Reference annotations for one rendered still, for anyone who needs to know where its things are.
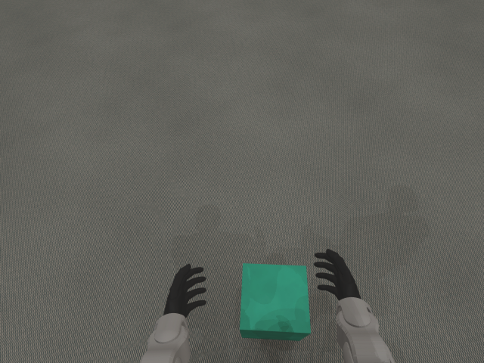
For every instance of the robot left forearm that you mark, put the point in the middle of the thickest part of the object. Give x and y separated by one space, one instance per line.
169 343

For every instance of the robot right forearm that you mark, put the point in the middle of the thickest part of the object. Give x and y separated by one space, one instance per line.
358 333

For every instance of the robot right hand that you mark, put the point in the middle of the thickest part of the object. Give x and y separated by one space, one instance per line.
345 285

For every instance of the carton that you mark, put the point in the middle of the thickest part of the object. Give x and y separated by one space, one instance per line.
274 302

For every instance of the robot left hand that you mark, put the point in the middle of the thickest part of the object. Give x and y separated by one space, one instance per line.
178 296

